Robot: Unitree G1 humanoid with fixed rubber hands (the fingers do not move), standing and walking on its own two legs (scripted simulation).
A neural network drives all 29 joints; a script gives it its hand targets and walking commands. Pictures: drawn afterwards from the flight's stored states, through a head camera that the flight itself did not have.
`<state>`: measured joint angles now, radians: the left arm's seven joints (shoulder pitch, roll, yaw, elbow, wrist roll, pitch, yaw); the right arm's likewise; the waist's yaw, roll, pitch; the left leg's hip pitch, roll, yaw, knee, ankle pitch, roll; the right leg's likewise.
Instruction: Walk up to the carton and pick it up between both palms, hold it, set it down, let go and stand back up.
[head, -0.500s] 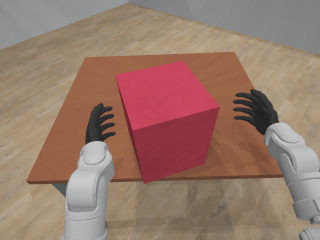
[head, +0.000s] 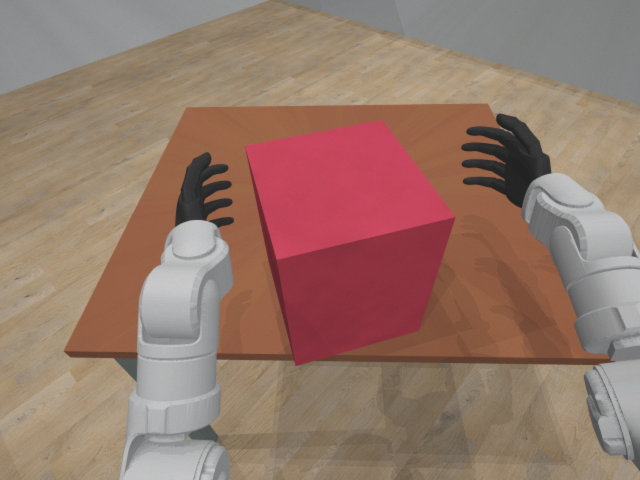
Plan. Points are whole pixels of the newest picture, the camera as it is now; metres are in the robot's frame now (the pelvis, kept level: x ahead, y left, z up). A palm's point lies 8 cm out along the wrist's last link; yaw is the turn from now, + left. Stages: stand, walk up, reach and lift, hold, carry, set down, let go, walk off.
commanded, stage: reach and lift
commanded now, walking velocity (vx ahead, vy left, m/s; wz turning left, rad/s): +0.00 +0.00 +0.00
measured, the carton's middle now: (338, 245) +0.42 +0.06 +0.05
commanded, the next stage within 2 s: none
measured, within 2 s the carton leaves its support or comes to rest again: neither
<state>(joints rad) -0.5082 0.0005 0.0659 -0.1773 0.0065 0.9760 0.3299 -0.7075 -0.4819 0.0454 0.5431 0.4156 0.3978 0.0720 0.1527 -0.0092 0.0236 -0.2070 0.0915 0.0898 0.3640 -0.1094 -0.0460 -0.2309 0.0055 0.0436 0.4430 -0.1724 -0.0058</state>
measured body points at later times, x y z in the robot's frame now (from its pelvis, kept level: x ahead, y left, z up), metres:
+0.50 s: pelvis +0.01 +0.00 +0.00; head +0.01 +0.01 +0.45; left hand +0.36 +0.23 +0.21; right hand +0.49 -0.12 +0.22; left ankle +0.05 +0.16 -0.74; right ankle +0.04 -0.12 -0.74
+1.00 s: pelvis +0.02 +0.01 +0.00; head +0.05 +0.01 +0.45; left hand +0.38 +0.24 +0.17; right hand +0.51 -0.11 +0.19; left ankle +0.05 +0.16 -0.74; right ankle +0.04 -0.12 -0.74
